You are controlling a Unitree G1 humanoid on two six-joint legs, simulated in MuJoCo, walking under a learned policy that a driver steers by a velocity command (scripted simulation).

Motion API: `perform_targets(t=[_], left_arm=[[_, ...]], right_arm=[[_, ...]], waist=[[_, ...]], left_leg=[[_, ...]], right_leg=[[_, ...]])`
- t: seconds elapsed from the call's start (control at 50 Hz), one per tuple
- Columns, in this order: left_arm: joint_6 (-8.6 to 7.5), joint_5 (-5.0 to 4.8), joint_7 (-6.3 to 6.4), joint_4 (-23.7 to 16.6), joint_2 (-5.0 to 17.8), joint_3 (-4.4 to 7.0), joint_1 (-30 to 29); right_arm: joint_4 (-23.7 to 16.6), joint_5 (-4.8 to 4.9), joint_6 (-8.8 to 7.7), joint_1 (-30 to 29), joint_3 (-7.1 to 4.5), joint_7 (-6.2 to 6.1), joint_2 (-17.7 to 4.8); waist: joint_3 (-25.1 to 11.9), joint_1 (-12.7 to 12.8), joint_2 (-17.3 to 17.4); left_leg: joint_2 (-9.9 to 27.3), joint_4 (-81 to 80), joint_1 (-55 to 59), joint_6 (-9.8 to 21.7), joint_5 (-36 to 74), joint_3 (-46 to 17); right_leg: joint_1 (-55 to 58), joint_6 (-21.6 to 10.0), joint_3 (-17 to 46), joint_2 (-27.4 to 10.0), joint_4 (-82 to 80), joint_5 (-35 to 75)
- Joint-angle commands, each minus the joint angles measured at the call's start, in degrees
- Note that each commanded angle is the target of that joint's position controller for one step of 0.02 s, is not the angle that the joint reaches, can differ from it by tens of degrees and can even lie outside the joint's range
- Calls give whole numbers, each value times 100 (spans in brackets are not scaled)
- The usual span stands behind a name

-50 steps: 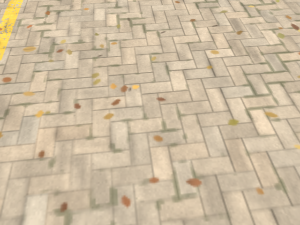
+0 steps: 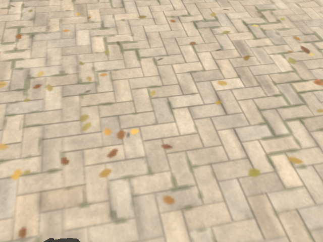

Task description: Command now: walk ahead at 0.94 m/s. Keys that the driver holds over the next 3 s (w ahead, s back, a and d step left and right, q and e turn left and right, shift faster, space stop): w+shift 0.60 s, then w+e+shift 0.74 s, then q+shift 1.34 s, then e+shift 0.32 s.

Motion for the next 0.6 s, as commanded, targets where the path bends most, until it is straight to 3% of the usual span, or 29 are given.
perform_targets(t=[0.02, 0.08, 0.12, 0.14, 0.16, 0.18, 0.2, 0.22, 0.24, 0.26, 0.28, 0.3, 0.32, 0.34, 0.36, 0.38, 0.42, 0.46, 0.52, 0.58, 0.6], left_arm=[[-189, -54, -158, -708, 112, 9, -1239], [-256, -79, -322, -893, 161, 26, -1613], [-237, -90, -320, -987, 392, 113, -1515], [-183, -108, -272, -950, 596, 195, -1120], [-108, -139, -191, -728, 863, 319, -185], [-22, -151, -80, -296, 1095, 436, 1330], [0, 98, -4, -4, 1603, 562, 2319], [-59, 22, -50, 201, 1387, 544, 2573], [-57, 84, 21, 349, 909, 428, 2374], [-81, 161, 31, 357, 773, 376, 1985], [-131, 216, -1, 395, 687, 345, 1594], [-185, 299, -32, 390, 498, 285, 1240], [-189, 325, -50, 414, 298, 227, 1004], [-186, 224, -54, 449, 247, 215, 872], [-197, 122, -55, 511, 277, 215, 835], [-230, 86, -49, 559, 367, 227, 853], [-296, 101, 10, 617, 573, 269, 1036], [-337, 87, 82, 640, 610, 265, 1251], [-348, -22, 149, 796, 836, 293, 1868], [-136, -45, 186, 973, 948, 312, 2191], [-48, 3, 198, 993, 1037, 328, 2188]], right_arm=[[-261, 54, -43, 95, -132, -103, -899], [-215, 62, 77, 189, -161, -137, -1079], [-196, -57, 155, 164, -231, -158, -1340], [-166, -151, 219, 179, -270, -174, -1448], [-155, -246, 309, 104, -311, -184, -1549], [-266, -277, 376, -293, -319, -196, -1601], [-530, -294, 283, 337, -117, -113, -703], [-412, -30, 4, 622, 59, 10, -314], [-704, 308, -148, -422, -188, 30, -1109], [-1009, 415, -221, -1127, -167, 27, -1129], [-1122, 311, -256, -1482, -129, 17, -973], [-1116, 227, -192, -1400, -162, 11, -894], [-1058, 199, -85, -1135, -144, 39, -763], [-1017, 171, 16, -1003, -124, 39, -645], [-1045, 149, 107, -1043, -96, 22, -567], [-1132, 113, 168, -1252, -73, -18, -560], [-1408, -2, 165, -1898, -68, -76, -703], [-1573, -55, 70, -2441, -65, -18, -758], [-1781, 51, -49, -3185, -28, 143, -657], [-1997, 115, -72, -3628, -85, 259, -807], [-2021, 117, -75, -3526, -144, 289, -923]], waist=[[1236, -9, 505], [1252, 64, 645], [874, 330, 1035], [499, 633, 1307], [-90, 1126, 1535], [-775, 1900, 1463], [-2043, 1538, 19], [-3168, 1361, -1137], [-1988, 1524, -1012], [-975, 1373, -451], [-355, 1082, 385], [-58, 687, 454], [79, 387, 219], [262, 232, 95], [531, 124, 1], [790, 102, -3], [1127, 222, 89], [1145, 414, 239], [1138, 752, 360], [1225, 837, 244], [1071, 706, 114]], left_leg=[[1285, -1084, -812, 661, 1647, -505], [1467, -787, 25, 591, 2864, -282], [1639, -65, 590, 561, 5572, -247], [1708, 595, 902, 528, 6971, -254], [1775, 1709, 915, 498, 7977, -255], [1643, 3405, -112, 346, 7798, -100], [907, 5950, -2956, 188, 4444, -310], [-68, 7208, -4101, 151, -609, -1265], [259, 7506, -4801, 365, -537, -1355], [517, 7496, -4999, 419, -367, -1181], [717, 7108, -4841, 426, -125, -1072], [963, 6766, -4473, 398, 160, -1092], [1096, 6669, -4199, 337, 243, -1108], [1197, 6494, -4127, 245, 179, -1057], [1305, 6283, -4204, 141, 108, -1000], [1364, 6079, -4389, 26, 316, -924], [1402, 5278, -4761, -188, 1191, -794], [1268, 4104, -4445, -237, 2396, -533], [927, 2628, -3574, -201, 3624, -265], [718, 1770, -4068, -90, 3188, -260], [564, 1708, -4021, -12, 2819, -200]], right_leg=[[289, -54, -318, 237, -1154, 576], [587, -223, -436, 485, -1979, 237], [1155, -396, -665, 862, -1960, -401], [1607, -505, -742, 1049, -1838, -843], [2590, -672, -739, 1152, -1679, -1167], [4524, -852, -506, 903, -1670, -1049], [7711, -1573, 1896, -627, -1273, -2742], [8584, -2085, 4782, -1470, -2665, -5436], [7858, -1635, 4612, -1191, -3366, -5326], [6802, -1482, 3651, -1079, -3442, -4398], [5622, -1425, 3005, -875, -3625, -3524], [4731, -1368, 2437, -629, -3736, -3117], [4134, -1393, 2172, -492, -3880, -3136], [3713, -1425, 1940, -435, -4082, -3137], [3312, -1416, 1716, -423, -4285, -3132], [3009, -1409, 1509, -390, -4455, -2995], [2795, -1392, 1063, -253, -4656, -2415], [2753, -1205, 468, 35, -4644, -1684], [3135, -1069, 179, -88, -4981, -1446], [4808, -922, 101, -441, -4685, -648], [5306, -849, 106, -571, -4349, 315]])
Next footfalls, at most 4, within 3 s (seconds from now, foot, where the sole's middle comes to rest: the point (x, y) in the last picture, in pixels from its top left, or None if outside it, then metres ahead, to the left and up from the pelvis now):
0.18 right None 0.39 -0.12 -0.77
0.68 left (116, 174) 0.85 0.14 -0.77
1.18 right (164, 115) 1.23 -0.12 -0.77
1.60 left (171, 68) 1.65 -0.21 -0.77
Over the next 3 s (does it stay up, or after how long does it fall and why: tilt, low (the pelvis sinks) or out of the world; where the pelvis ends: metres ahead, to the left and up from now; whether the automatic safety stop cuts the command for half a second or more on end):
stays up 1.58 -0.23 0.00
